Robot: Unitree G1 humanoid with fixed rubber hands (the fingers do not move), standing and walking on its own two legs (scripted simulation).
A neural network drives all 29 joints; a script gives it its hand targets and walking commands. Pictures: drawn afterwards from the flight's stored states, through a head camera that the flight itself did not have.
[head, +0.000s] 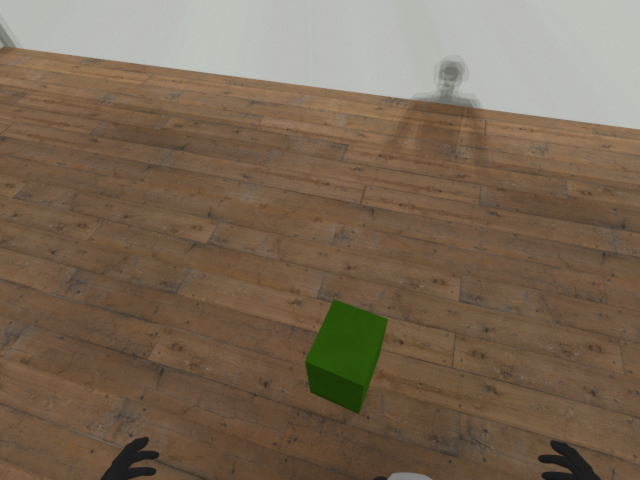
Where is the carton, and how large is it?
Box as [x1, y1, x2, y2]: [305, 299, 387, 413]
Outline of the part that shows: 334,299 305,360 310,391 358,413 379,355 387,319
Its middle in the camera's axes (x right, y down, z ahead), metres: +0.09 +0.36 +1.13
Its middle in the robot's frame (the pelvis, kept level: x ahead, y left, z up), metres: +0.49 -0.03 -0.64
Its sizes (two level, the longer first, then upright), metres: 0.195 0.160 0.265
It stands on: the floor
